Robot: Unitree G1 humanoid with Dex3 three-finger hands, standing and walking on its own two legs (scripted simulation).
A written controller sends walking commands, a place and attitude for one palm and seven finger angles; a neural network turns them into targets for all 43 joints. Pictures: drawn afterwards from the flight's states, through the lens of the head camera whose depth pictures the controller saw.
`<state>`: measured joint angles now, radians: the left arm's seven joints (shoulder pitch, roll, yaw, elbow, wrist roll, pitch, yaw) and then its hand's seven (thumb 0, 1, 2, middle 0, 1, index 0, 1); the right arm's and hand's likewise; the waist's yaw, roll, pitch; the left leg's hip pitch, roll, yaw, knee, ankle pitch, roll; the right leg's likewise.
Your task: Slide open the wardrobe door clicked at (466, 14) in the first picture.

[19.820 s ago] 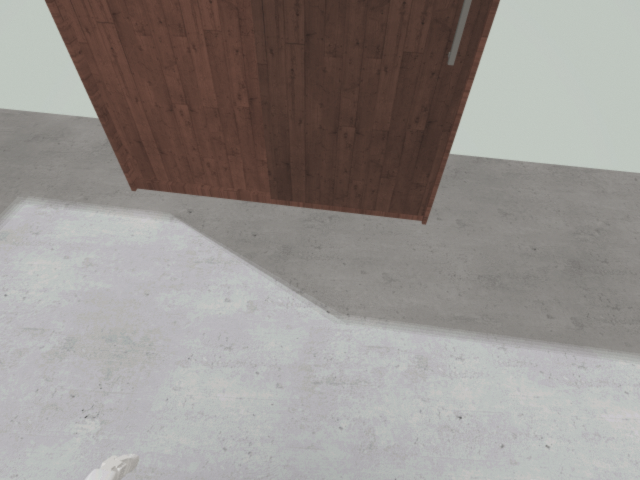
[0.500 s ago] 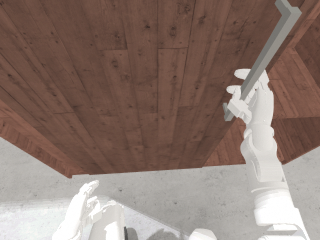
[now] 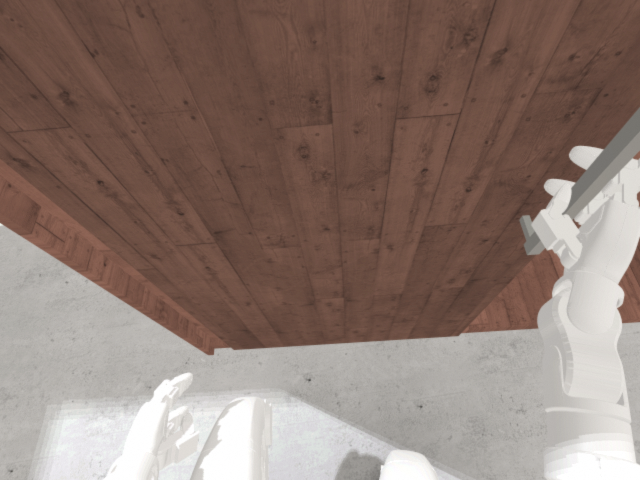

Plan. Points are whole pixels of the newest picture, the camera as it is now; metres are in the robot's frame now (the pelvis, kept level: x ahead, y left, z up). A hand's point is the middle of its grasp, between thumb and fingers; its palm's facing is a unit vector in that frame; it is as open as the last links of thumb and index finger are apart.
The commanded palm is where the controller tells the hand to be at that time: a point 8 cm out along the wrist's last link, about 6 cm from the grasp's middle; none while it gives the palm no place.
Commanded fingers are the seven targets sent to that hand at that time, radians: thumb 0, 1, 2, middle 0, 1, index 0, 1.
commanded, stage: stop walking and hold the door there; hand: right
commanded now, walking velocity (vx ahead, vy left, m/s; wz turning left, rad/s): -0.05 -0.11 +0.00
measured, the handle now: (588, 164) +0.39 -0.31 +0.11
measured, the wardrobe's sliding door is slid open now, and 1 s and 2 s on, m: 0.58 0.58 0.58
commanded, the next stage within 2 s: none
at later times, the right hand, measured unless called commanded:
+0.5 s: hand (559, 222) +0.35 -0.28 +0.07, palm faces +0.53 +0.72 -0.44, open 6.2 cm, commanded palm +0.30 -0.31 +0.05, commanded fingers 0.00 -0.90 -0.90 0.45 1.40 0.45 1.40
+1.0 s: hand (563, 225) +0.34 -0.29 +0.07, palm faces +0.42 +0.83 -0.36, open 6.2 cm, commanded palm +0.30 -0.31 +0.05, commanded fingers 0.00 -0.90 -0.90 0.45 1.40 0.45 1.40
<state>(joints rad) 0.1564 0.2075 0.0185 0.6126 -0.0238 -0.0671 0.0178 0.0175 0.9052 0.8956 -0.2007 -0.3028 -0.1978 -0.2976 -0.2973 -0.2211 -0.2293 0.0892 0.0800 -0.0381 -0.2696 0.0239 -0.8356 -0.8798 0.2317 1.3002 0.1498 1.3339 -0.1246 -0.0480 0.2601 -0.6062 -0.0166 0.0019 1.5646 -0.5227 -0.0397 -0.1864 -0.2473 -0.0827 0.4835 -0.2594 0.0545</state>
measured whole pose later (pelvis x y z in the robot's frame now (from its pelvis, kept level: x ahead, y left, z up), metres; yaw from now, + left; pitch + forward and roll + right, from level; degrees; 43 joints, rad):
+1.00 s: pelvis -0.01 -0.01 -0.02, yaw +11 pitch -2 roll +0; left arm 0.29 0.27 -0.02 0.79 -0.03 -0.09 0.10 0.02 0.90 0.89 -0.21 -0.30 -0.20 -0.30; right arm -0.21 -0.45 -0.39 0.73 0.02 -0.13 -0.15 -0.10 -0.65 -0.81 0.27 1.34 0.30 1.34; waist -0.01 -0.10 -0.04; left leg -0.25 0.03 0.07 0.55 -0.26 0.00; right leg -0.28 -0.02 0.00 0.56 -0.28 -0.01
